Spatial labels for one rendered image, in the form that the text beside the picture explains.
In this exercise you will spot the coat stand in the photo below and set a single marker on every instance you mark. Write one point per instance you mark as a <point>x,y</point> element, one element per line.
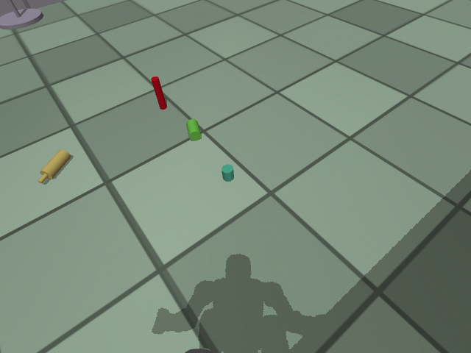
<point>20,18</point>

